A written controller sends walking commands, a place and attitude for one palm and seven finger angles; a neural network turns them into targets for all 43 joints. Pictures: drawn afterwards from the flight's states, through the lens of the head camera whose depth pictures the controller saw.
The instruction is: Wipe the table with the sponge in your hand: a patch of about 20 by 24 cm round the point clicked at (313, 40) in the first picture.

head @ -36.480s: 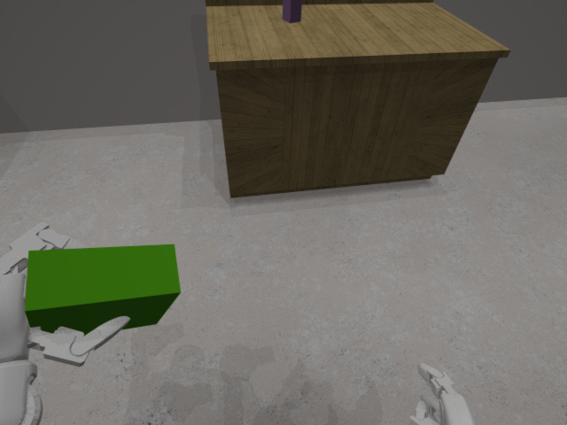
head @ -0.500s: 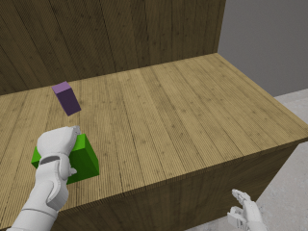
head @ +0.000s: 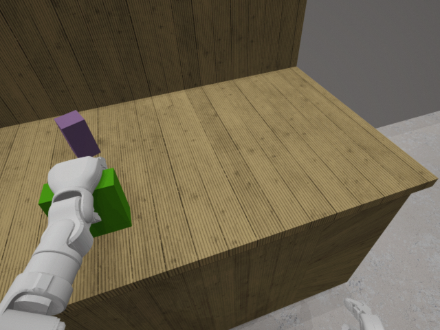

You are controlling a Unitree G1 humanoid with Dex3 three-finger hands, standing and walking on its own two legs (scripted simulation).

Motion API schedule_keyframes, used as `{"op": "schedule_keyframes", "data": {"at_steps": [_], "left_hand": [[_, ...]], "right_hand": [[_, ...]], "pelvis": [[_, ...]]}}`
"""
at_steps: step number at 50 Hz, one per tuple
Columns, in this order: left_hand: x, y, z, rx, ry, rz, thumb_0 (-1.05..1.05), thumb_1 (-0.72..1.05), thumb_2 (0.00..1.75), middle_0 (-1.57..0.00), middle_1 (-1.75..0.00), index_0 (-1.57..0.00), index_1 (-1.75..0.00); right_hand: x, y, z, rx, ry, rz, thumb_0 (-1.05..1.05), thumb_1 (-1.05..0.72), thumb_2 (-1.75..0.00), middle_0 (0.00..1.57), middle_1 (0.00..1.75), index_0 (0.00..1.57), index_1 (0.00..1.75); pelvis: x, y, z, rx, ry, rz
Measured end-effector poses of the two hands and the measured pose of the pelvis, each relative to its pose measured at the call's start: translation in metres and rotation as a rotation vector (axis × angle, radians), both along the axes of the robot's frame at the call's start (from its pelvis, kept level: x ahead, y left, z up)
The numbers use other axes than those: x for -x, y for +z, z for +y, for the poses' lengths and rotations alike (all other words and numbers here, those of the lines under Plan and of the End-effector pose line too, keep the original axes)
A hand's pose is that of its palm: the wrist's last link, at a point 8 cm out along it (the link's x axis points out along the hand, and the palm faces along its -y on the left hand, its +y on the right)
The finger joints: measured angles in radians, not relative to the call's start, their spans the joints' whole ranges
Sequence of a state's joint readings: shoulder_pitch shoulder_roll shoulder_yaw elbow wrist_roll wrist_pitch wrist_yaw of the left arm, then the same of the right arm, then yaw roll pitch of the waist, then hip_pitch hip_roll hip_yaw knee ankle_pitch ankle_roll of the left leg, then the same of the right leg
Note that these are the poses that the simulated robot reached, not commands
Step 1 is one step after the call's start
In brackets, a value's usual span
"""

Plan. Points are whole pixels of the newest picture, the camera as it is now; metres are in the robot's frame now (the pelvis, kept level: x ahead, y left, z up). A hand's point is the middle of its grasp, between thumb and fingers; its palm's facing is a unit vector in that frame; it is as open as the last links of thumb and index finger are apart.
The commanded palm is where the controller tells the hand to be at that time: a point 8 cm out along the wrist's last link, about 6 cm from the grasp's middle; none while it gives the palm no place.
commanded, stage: wipe forward along the middle lane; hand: left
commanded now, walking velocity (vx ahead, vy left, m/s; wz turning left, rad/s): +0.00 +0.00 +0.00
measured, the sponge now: (94, 213) +0.33 +0.31 +0.03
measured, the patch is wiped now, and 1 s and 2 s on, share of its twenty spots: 1.00 1.00 1.00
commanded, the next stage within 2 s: slide back across to the first lane in 0.70 s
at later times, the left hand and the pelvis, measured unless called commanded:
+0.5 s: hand (87, 175) +0.39 +0.33 +0.08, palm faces -0.09 -0.01 -1.00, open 9.8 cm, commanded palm +0.37 +0.32 +0.11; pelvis +0.00 +0.01 +0.00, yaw +0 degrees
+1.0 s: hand (82, 162) +0.42 +0.36 +0.08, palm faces -0.07 -0.02 -1.00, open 9.8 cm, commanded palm +0.39 +0.36 +0.13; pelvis +0.02 +0.03 +0.00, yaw -1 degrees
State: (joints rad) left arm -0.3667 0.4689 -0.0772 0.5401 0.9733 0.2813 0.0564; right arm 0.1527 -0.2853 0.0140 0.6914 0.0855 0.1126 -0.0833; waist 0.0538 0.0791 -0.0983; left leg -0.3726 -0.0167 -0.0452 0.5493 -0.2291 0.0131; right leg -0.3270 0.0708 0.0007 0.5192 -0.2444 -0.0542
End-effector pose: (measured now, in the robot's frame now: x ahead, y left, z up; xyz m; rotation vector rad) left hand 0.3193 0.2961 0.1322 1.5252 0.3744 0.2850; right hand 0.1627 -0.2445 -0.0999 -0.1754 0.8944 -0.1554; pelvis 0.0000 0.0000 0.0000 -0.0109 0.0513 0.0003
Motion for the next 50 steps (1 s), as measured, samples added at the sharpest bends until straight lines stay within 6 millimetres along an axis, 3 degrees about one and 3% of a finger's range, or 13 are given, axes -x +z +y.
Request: {"op": "schedule_keyframes", "data": {"at_steps": [15,42,50], "left_hand": [[-0.031,0.001,0.016,-0.014,-0.003,0.024,0.01,-0.51,1.10,-0.78,-1.38,-0.79,-1.35],[-0.087,0.001,0.045,-0.021,-0.008,0.045,0.02,-0.52,1.11,-0.78,-1.38,-0.79,-1.36],[-0.086,0.002,0.055,-0.008,-0.019,0.015,0.02,-0.52,1.11,-0.77,-1.38,-0.78,-1.37]], "right_hand": [[0.024,-0.007,-0.007,0.022,-0.040,0.077,0.01,-0.91,-0.90,0.20,0.30,0.20,0.30],[0.050,-0.012,0.007,0.040,-0.090,0.189,0.01,-0.91,-0.90,0.21,0.30,0.20,0.30],[0.054,-0.010,0.010,0.035,-0.118,0.208,0.01,-0.91,-0.90,0.20,0.30,0.20,0.30]], "pelvis": [[0.001,-0.002,0.002,0.007,0.002,0.044],[-0.010,-0.004,0.023,0.022,-0.007,0.119],[-0.019,-0.001,0.031,0.023,-0.021,0.109]]}}
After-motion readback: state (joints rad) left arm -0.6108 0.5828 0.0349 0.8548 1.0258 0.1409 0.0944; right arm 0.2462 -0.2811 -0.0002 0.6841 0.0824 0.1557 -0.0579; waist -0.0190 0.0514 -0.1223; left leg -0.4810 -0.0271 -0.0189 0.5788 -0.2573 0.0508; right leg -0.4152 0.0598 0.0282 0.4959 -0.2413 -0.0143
